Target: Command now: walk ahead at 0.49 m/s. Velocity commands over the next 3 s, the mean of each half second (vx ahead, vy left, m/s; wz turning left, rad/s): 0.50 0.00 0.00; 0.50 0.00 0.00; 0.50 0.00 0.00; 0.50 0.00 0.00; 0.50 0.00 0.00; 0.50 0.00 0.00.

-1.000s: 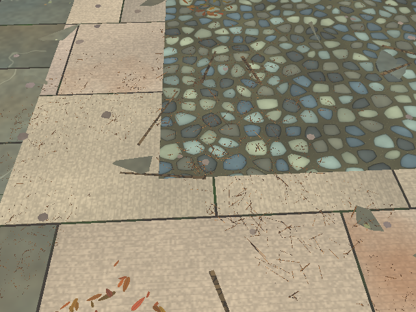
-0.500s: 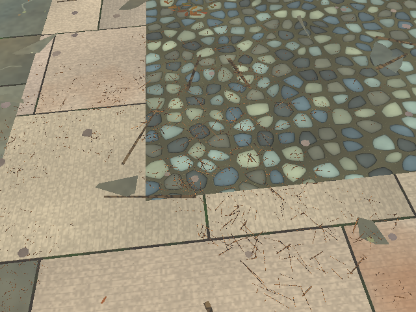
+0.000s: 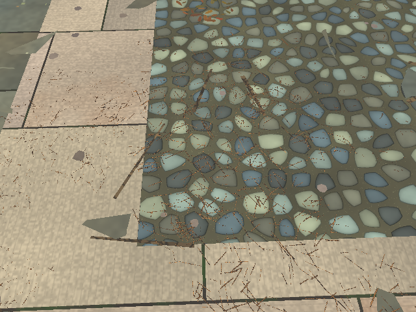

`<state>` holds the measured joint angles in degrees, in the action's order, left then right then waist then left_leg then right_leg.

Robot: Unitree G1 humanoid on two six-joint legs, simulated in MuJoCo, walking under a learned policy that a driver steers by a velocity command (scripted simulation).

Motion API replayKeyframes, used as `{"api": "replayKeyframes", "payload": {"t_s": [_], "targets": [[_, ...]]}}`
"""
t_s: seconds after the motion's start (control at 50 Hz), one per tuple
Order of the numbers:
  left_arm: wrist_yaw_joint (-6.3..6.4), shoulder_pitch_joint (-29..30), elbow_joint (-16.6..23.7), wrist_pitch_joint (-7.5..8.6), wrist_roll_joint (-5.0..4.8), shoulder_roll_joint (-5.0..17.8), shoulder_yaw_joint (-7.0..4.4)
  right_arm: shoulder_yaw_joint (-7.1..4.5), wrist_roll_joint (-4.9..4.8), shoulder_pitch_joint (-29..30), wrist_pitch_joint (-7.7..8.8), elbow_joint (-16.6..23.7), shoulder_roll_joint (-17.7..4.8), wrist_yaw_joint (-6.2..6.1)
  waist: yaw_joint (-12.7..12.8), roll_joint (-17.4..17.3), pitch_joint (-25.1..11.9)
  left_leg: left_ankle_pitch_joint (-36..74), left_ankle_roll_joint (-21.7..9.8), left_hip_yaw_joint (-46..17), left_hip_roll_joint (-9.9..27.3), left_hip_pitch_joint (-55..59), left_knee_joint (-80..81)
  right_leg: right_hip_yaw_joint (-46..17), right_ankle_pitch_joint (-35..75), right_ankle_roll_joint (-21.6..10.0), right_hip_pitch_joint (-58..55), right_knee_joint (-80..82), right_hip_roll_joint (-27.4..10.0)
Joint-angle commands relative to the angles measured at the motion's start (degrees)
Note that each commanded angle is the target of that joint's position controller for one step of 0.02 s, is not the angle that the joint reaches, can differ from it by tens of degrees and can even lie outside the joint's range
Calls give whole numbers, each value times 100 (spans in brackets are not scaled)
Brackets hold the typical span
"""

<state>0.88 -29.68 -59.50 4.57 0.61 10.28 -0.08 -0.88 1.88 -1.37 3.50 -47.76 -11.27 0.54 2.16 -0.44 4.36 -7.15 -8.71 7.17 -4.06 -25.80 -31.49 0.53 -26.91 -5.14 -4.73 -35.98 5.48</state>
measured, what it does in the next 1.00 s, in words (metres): walks ahead: right foot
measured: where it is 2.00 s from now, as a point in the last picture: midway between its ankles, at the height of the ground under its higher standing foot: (226, 143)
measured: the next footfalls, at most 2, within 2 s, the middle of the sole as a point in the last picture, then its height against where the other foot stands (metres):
right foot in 0.54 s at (265, 306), level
left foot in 1.10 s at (210, 218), level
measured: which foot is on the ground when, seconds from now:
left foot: down 0.00-0.56, up 0.58-1.00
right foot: up 0.00-0.52, down 0.54-1.00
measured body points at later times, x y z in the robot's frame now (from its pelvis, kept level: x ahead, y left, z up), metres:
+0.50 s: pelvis +0.27 -0.02 +0.02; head +0.30 -0.03 +0.47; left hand +0.48 +0.18 -0.09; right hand +0.16 -0.25 -0.12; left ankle +0.11 +0.05 -0.71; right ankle +0.42 -0.12 -0.70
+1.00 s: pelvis +0.53 -0.04 +0.03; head +0.56 -0.04 +0.47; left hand +0.43 +0.18 -0.12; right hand +0.72 -0.25 -0.10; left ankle +0.70 +0.08 -0.68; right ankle +0.42 -0.11 -0.71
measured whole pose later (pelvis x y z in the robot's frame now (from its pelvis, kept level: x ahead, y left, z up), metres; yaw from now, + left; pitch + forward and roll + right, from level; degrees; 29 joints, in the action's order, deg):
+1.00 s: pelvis +0.53 -0.04 +0.03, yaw +1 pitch +0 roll -1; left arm 0.2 -28.2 -61.6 5.6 1.1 9.4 -1.2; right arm -1.2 1.2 -1.5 2.1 -51.3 -11.0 1.7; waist 3.8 -1.8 2.8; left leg -1.5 -2.9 3.4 4.0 -34.1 -37.3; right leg 4.3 -15.4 -4.5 -5.1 -9.9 5.2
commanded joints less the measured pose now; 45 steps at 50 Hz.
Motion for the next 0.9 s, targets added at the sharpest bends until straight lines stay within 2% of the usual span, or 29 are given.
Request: {"api": "replayKeyframes", "payload": {"t_s": [0.02,0.04,0.06,0.08,0.1,0.12,0.14,0.18,0.24,0.32,0.4,0.44,0.48,0.5,0.52,0.54,0.56,0.58,0.6,0.62,0.64,0.66,0.68,0.74,0.76,0.82,0.9], "targets": [[-42,-275,412,42,-2,712,-171,-445,-89,-2470,-39,-534,-1288,-25,-856,-481,-1816,-1420,-1487,-4900,2579,4235,1404,-466,-98,-71,3861,-4728,-48],[-58,312,630,61,36,878,-214,-376,-170,-1704,-27,-403,-1011,-8,-561,-213,-752,-2049,-1258,-4040,2409,3245,1845,-498,595,-135,4191,-4406,-470],[-93,662,698,80,63,884,-229,-305,-156,-1372,20,-367,-691,22,-455,34,-277,-1676,-1080,-3524,2194,2459,2115,-425,907,-150,4017,-4091,-627],[-112,727,684,41,82,777,-233,-246,-114,-1348,84,-444,-512,26,-256,206,-32,-1005,-889,-3021,1966,1927,2224,-441,1014,-119,3755,-3812,-787],[-145,608,663,-38,138,632,-207,-197,-114,-1431,138,-553,-393,2,-77,159,-32,-574,-736,-2605,1770,1529,2311,-437,1053,-42,3393,-3539,-896],[-180,541,621,-106,151,466,-179,-173,-116,-1543,194,-650,-361,-9,2,89,-44,-248,-651,-2306,1653,1348,2385,-391,1076,25,3202,-3329,-953],[-206,572,634,-146,157,394,-169,-178,-129,-1701,250,-745,-412,-14,32,38,-32,95,-631,-2085,1573,1279,2428,-310,1126,81,3200,-3177,-982],[-238,953,767,-203,160,416,-178,-200,-146,-1926,302,-873,-581,-11,25,-77,64,339,-575,-1719,1456,1265,2572,-161,1453,180,3521,-2785,-1115],[-253,1839,1044,-233,129,503,-186,-178,-162,-2277,284,-982,-623,-1,-180,-122,212,830,-398,-1413,1300,1572,2659,45,2174,310,4131,-1990,-1234],[-268,2699,1279,-221,63,424,-135,-131,-161,-2748,267,-1116,-598,-27,-466,-252,176,1535,-134,-1138,1192,2083,2518,270,2832,381,4175,-845,-1088],[-259,3334,1461,-198,57,438,-114,-103,-92,-3117,236,-1255,-614,-90,-670,-332,204,2107,-197,-1123,1367,2899,2240,378,2732,306,4269,-150,-892],[-256,3508,1554,-161,56,480,-126,-115,-47,-3163,217,-1314,-675,-129,-659,-362,238,2464,-276,-1157,1546,3275,2041,373,2405,197,4262,87,-823],[-234,3282,1528,-107,57,544,-161,-132,-32,-2984,208,-1328,-746,-164,-438,-395,162,3390,-220,-1065,1633,3385,1639,424,1943,10,3743,389,-655],[-197,2857,1396,-77,64,612,-206,-146,-35,-2874,205,-1325,-801,-175,-236,-441,-43,4171,-143,-994,1615,3332,1183,488,1724,-99,3119,529,-470],[-150,2051,1123,-31,76,708,-276,-155,-55,-2776,189,-1329,-844,-166,107,-385,-436,4571,-57,-877,1497,3208,328,558,1800,-237,2189,848,-284],[-86,1022,790,30,163,941,-383,-134,-97,-2680,195,-1272,-808,-153,516,-256,-990,3802,51,-719,1293,2419,-844,260,1951,-441,729,971,-556],[-19,101,659,62,322,1524,-537,-33,-234,-2814,215,-1026,-432,-118,675,552,-1835,1392,238,-400,804,801,-2805,-1669,1377,-892,-972,1045,-2152],[-92,104,603,-31,185,1608,-595,-86,-320,-3280,212,-1109,-391,-88,443,1350,-2389,-2249,346,-593,-104,-579,-4420,-4007,1355,-1566,-1633,1826,-3070],[-138,713,661,-70,24,1299,-535,-193,-166,-2799,185,-1044,-777,-108,230,520,-1477,-1819,272,-1043,333,-1092,-4615,-3359,1073,-1367,-894,1996,-2753],[-163,1225,735,-38,-11,963,-448,-184,-133,-2308,213,-890,-672,-74,97,294,-782,-1330,276,-1031,536,-1115,-4369,-2586,1300,-1218,-33,2208,-2538],[-172,1462,717,5,19,707,-381,-176,-128,-2131,203,-857,-530,-55,-99,139,-382,-1055,295,-996,735,-892,-3989,-2024,1766,-992,641,2431,-2256],[-152,1445,620,50,16,531,-322,-186,-34,-2083,130,-825,-472,-25,-260,222,-228,-948,347,-1002,855,-637,-3686,-1616,2139,-815,1065,2533,-2017],[-135,1380,529,84,23,427,-283,-160,19,-2214,47,-880,-322,18,-377,287,-224,-880,408,-956,885,-395,-3534,-1310,2356,-712,1294,2618,-1859],[-118,937,295,189,-12,608,-305,-176,36,-1999,-76,-781,-262,98,-470,327,-166,-597,529,-770,916,-564,-3220,-882,3015,-720,1379,2768,-1706],[-117,836,254,194,-8,670,-312,-179,34,-1734,-99,-686,-285,109,-443,333,-84,-392,572,-715,965,-766,-3045,-785,3023,-715,1370,2850,-1669],[-118,506,154,176,-8,643,-273,-169,-5,-882,-118,-393,-340,120,-269,349,108,228,684,-560,1027,-1201,-2253,-569,3296,-648,1206,2962,-1541],[-90,93,27,176,-3,662,-241,-89,-69,-41,-94,-138,-248,126,-35,403,158,773,693,-352,870,-1042,-1054,-360,3716,-540,864,2928,-1495]]}}
Over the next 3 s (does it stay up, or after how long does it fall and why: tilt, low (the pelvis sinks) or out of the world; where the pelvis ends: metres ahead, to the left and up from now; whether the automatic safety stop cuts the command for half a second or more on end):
stays up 1.60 -0.03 0.03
